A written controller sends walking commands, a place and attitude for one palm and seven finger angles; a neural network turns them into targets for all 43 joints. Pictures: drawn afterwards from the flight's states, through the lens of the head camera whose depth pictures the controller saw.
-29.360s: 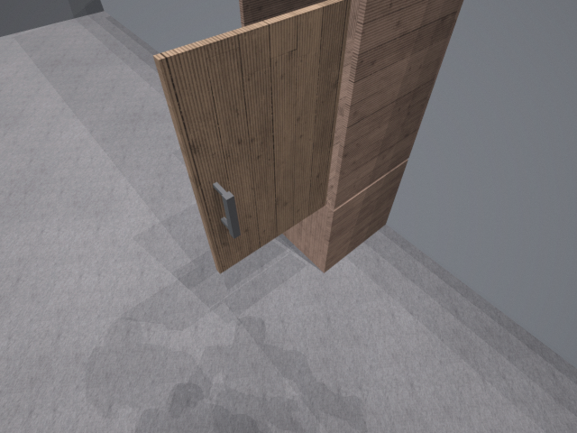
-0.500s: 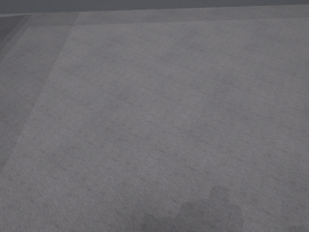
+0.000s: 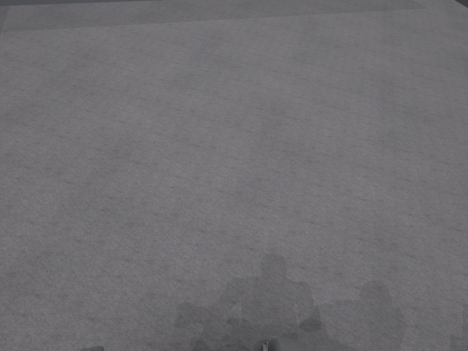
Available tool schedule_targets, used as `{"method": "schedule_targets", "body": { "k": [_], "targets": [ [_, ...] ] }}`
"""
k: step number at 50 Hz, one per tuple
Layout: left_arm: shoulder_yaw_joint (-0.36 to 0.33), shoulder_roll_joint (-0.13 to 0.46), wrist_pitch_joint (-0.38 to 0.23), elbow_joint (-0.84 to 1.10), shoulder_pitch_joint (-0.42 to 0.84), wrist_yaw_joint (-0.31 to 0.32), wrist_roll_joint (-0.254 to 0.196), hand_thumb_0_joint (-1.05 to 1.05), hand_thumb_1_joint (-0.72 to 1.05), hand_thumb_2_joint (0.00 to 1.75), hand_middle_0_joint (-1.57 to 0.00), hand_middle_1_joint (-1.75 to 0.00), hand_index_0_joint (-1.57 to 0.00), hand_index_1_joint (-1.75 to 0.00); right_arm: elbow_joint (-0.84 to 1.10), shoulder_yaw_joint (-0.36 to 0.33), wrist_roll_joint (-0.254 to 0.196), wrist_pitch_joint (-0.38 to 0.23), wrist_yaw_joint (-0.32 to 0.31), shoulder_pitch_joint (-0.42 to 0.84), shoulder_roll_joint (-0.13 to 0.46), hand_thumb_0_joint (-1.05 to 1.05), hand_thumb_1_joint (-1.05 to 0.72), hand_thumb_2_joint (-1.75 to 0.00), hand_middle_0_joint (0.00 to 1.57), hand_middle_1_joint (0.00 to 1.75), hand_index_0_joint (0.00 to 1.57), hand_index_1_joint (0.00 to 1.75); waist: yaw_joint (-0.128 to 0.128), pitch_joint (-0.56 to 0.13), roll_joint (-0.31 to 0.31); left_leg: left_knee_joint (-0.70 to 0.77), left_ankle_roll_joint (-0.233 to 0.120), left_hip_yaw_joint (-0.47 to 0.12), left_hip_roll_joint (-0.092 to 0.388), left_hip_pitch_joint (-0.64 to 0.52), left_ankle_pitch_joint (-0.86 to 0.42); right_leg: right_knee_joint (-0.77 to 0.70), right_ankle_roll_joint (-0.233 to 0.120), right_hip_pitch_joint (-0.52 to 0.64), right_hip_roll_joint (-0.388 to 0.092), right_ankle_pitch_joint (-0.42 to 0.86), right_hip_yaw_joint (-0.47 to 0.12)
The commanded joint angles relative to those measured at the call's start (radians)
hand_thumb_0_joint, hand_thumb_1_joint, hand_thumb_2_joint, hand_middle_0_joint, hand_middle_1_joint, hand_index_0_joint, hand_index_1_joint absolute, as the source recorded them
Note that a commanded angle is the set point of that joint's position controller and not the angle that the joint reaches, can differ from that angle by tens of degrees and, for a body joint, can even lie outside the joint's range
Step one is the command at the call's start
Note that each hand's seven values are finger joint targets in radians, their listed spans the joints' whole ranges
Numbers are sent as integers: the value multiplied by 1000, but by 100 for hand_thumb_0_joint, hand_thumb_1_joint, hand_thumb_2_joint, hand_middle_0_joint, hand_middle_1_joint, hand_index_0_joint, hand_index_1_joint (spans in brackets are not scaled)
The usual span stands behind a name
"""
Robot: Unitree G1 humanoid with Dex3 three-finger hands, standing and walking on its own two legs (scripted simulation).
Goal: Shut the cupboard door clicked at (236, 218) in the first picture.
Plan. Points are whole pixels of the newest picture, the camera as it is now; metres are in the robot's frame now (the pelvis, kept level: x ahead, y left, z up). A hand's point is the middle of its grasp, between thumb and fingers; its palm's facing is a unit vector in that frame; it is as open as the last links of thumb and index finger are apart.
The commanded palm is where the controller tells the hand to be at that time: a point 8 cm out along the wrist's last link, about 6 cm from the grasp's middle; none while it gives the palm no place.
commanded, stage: turn to face it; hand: left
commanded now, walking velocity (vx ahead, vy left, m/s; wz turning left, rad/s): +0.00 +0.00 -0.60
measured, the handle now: out of the picture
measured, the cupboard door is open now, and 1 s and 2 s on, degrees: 63 63 63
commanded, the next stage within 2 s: none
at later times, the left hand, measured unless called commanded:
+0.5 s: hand (168, 340) +0.15 +0.13 -0.17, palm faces -0.29 -0.93 -0.22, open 7.4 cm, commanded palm none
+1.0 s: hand (204, 293) +0.25 +0.08 -0.17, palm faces -0.57 -0.78 -0.26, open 7.4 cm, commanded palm none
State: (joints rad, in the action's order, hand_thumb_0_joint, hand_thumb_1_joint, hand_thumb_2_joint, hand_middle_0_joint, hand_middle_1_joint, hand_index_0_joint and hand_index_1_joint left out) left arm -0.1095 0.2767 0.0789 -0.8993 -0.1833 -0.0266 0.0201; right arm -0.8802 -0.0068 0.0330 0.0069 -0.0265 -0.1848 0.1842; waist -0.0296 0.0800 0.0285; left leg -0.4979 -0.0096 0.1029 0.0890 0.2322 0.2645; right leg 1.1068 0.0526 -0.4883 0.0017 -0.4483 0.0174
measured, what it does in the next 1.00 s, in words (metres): steps on the spot, turning right: right foot, then left foot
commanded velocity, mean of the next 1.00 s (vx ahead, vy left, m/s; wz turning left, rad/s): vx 0.00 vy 0.00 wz -0.60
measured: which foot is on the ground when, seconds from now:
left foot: down 0.00-0.24, up 0.26-0.58, down 0.60-1.00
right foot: up 0.00-0.22, down 0.24-0.60, up 0.62-0.98, down 1.00-1.00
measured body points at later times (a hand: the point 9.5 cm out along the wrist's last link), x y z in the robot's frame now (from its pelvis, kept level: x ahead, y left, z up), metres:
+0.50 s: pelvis +0.01 -0.03 -0.01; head +0.06 -0.05 +0.44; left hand +0.17 +0.18 -0.15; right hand +0.01 -0.31 -0.14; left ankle +0.06 +0.10 -0.69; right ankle -0.02 -0.14 -0.74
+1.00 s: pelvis +0.02 -0.03 -0.02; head +0.06 -0.06 +0.43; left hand +0.28 +0.12 -0.15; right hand -0.09 -0.27 -0.16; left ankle +0.09 +0.09 -0.74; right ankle -0.06 -0.13 -0.75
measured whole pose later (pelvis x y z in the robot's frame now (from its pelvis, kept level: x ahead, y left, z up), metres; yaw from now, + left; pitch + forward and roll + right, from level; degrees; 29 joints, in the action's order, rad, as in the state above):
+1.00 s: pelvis +0.02 -0.03 -0.02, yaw -37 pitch +0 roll -1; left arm -0.08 0.27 0.06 -0.86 -0.14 -0.04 0.02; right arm -0.90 -0.04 0.02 0.03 -0.01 -0.26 0.23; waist 0.01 0.08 -0.01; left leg -0.66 0.05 0.23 0.19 0.26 0.36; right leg 0.57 -0.01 -0.26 -0.04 -0.27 0.08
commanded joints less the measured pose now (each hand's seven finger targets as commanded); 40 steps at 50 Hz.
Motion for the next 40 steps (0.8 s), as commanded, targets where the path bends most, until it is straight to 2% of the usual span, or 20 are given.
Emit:
{"method": "schedule_targets", "body": {
  "k": [1, 7, 9, 10, 11, 12, 13, 14, 16, 18, 22, 25, 27, 28, 29, 30, 31, 33, 36, 40],
  "targets": [
    [6, 25, -13, 105, 44, -15, -2, 0, 90, 90, -20, -30, -20, -30, 32, -68, -3, -17, -15, -66, 218, 0, -90, -90, 20, 30, 20, 30, 47, -106, -198, 156, -123, -92, 251, -164, -453, -79, 11, -45, -47, 21, 18],
    [18, 25, -25, 129, 85, -14, 2, 0, 90, 90, -20, -30, -20, -30, 14, -88, 0, -8, -1, -89, 245, 0, -90, -90, 20, 30, 20, 30, 72, -99, -246, 86, -107, -27, 278, -145, -492, -339, -22, 95, -19, 16, 88],
    [15, 38, -32, 118, 34, -13, 0, 0, 90, 90, -20, -30, -20, -30, 18, -92, -4, -5, 2, -62, 260, 0, -90, -90, 20, 30, 20, 30, 37, -127, -232, 9, -67, 12, 267, -114, -453, -510, -39, 210, -9, 132, 98],
    [7, 65, -38, 101, -30, -10, 3, 0, 90, 90, -20, -30, -20, -30, 25, -95, -9, -4, 4, -44, 258, 0, -90, -90, 20, 30, 20, 30, 0, -139, -178, -91, -23, 43, 238, -29, -371, -641, -56, 346, -19, 261, 81],
    [-9, 156, -52, 78, -108, 0, 10, 0, 90, 90, -20, -30, -20, -30, 46, -87, -20, -2, 12, -42, 210, 0, -90, -90, 20, 30, 20, 30, -38, -189, 50, -289, 44, 117, 146, 128, -141, -741, -112, 524, -187, 472, -116],
    [-25, 246, -61, 65, -145, 15, 9, 0, 90, 90, -20, -30, -20, -30, 98, -65, -17, 3, 15, 6, 136, 0, -90, -90, 20, 30, 20, 30, -58, -144, 274, -534, 91, 91, 0, 374, 372, -752, -228, 548, -398, 853, -388],
    [-25, 255, -55, 62, -174, 26, -3, 0, 90, 90, -20, -30, -20, -30, 111, -59, -17, 18, 1, 47, 156, 0, -90, -90, 20, 30, 20, 30, -75, -146, 183, -653, 82, -54, 9, 408, 383, -730, -287, 508, -413, 902, -384],
    [-26, 226, -58, 67, -125, 37, -1, 0, 90, 90, -20, -30, -20, -30, 104, -61, -21, 16, -7, 63, 153, 0, -90, -90, 20, 30, 20, 30, -48, -135, 242, -709, 85, -98, 13, 463, 342, -734, -294, 496, -368, 842, -416],
    [-6, 157, -57, 97, -18, 40, -4, 0, 90, 90, -20, -30, -20, -30, 70, -65, -18, 15, -3, 30, 172, 0, -90, -90, 20, 30, 20, 30, 7, -128, 154, -700, 99, -117, 34, 420, 199, -720, -258, 450, -287, 760, -275],
    [-1, 142, -59, 113, 18, 39, 0, 0, 90, 90, -20, -30, -20, -30, 52, -62, -16, 20, 4, -2, 156, 0, -90, -90, 20, 30, 20, 30, 27, -147, 129, -609, 106, -87, 19, 327, 150, -722, -234, 379, -242, 703, -217],
    [-5, 158, -55, 100, 4, 32, 8, 0, 90, 90, -20, -30, -20, -30, 65, -64, -18, 23, 9, 20, 143, 0, -90, -90, 20, 30, 20, 30, 20, -102, 97, -453, 102, -72, -24, 261, 142, -756, -242, 302, -227, 534, -289],
    [-14, 168, -49, 101, 6, 28, 10, 0, 90, 90, -20, -30, -20, -30, 78, -63, -23, 15, 6, 18, 139, 0, -90, -90, 20, 30, 20, 30, 18, -103, 124, -296, 92, -66, -50, 188, 148, -736, -240, 272, -214, 501, -340],
    [-15, 160, -45, 99, 22, 28, 8, 0, 90, 90, -20, -30, -20, -30, 68, -63, -27, 6, 0, -27, 139, 0, -90, -90, 20, 30, 20, 30, 40, -119, 132, -147, 84, -68, -64, 95, 86, -688, -209, 243, -194, 502, -361],
    [-15, 154, -41, 104, 43, 28, 2, 0, 90, 90, -20, -30, -20, -30, 53, -62, -27, -2, -3, -79, 145, 0, -90, -90, 20, 30, 20, 30, 68, -135, 120, -19, 80, -64, -65, -1, -6, -646, -174, 202, -167, 472, -345],
    [-7, 112, -35, 111, 39, 26, -7, 0, 90, 90, -20, -30, -20, -30, 41, -66, -22, -14, -8, -114, 187, 0, -90, -90, 20, 30, 20, 30, 76, -153, 4, 128, 58, -133, 10, -121, -49, -562, -121, 110, -92, 359, -289],
    [6, 47, -30, 126, -14, 16, -17, 0, 90, 90, -20, -30, -20, -30, 50, -82, -6, -21, -11, -117, 290, 0, -90, -90, 20, 30, 20, 30, 62, -170, -289, 201, -42, -398, 260, -229, -131, -357, -57, -63, 55, 35, -154],
    [9, 58, -36, 143, 1, 11, -9, 0, 90, 90, -20, -30, -20, -30, 68, -86, -4, -14, -15, -140, 326, 0, -90, -90, 20, 30, 20, 30, 78, -158, -310, 218, -148, -490, 416, -158, -209, -128, -35, -72, 45, -199, -56],
    [-4, 81, -30, 121, 32, 5, 6, 0, 90, 90, -20, -30, -20, -30, 75, -72, 3, -20, -18, -83, 270, 0, -90, -90, 20, 30, 20, 30, 57, -112, -260, 212, -153, -396, 353, -59, -254, 82, -21, -78, -2, -132, -80],
    [0, 46, -19, 102, 22, -13, -2, 0, 90, 90, -20, -30, -20, -30, 81, -62, 2, -17, -20, -26, 228, 0, -90, -90, 20, 30, 20, 30, 30, -93, -202, 162, -118, -161, 256, -101, -400, 52, 3, -69, -34, -28, -22],
    [12, 20, -15, 116, 68, -19, -3, 0, 90, 90, -20, -30, -20, -30, 44, -73, -1, -13, -14, -88, 238, 0, -90, -90, 20, 30, 20, 30, 60, -124, -210, 131, -119, -77, 263, -160, -455, -137, 2, -3, -37, -13, 34]
  ]
}}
